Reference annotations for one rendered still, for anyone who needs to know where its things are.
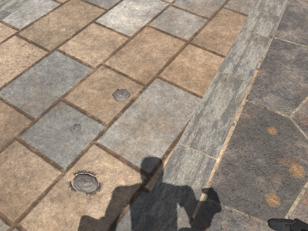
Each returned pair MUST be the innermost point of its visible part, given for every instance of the robot right hand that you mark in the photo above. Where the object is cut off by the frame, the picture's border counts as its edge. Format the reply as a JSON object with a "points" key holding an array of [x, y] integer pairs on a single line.
{"points": [[286, 224]]}

